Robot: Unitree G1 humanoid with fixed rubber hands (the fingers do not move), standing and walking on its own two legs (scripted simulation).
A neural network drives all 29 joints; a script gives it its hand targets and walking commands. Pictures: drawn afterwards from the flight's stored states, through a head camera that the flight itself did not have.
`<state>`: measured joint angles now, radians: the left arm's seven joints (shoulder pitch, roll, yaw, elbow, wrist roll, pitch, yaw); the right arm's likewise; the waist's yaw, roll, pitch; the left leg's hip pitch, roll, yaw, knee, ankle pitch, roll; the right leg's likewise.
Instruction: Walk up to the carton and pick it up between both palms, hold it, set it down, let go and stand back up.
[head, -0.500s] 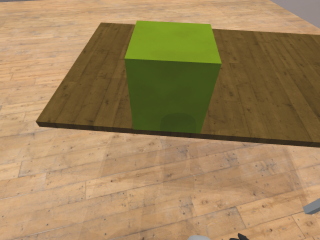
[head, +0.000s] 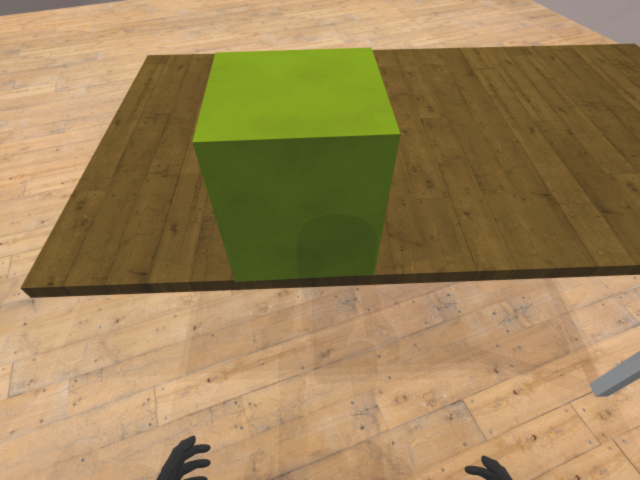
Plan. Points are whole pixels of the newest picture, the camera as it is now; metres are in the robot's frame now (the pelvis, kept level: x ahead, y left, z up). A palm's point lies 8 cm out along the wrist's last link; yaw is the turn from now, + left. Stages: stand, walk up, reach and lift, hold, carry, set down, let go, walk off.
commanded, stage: walk up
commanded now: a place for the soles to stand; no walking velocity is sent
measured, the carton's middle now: (299, 170) +0.48 +0.05 +0.12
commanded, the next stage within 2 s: reach and lift in 0.56 s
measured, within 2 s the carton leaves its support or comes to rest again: neither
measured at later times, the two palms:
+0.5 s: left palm out of the picture +0.07 +0.21 -0.12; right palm out of the picture +0.06 -0.22 -0.12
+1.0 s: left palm (172, 455) +0.15 +0.20 -0.07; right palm (507, 460) +0.15 -0.21 -0.07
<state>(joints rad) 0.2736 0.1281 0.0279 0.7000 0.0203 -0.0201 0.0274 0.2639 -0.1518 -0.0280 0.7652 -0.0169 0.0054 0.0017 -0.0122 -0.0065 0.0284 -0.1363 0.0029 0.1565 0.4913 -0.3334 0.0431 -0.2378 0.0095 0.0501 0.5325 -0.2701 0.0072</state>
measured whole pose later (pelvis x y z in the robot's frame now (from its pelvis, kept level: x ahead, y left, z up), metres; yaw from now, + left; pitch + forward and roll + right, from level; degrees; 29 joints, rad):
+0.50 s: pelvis +0.00 +0.01 +0.00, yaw -3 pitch -2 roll +1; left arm 0.33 0.12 0.02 0.75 0.02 -0.01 0.02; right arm 0.30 -0.17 -0.03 0.76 -0.02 0.01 0.01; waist -0.01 -0.01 0.03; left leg -0.12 0.00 0.20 0.47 -0.33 0.05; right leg -0.25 0.01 0.10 0.54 -0.26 0.02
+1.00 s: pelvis -0.01 -0.02 +0.01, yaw +1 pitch -1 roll -1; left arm 0.17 0.20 0.01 0.51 0.01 0.26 -0.03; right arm 0.17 -0.08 -0.02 0.74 0.00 -0.12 -0.02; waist 0.00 -0.02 -0.03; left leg -0.08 0.02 0.07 0.36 -0.26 0.01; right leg -0.14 0.05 0.03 0.32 -0.15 -0.02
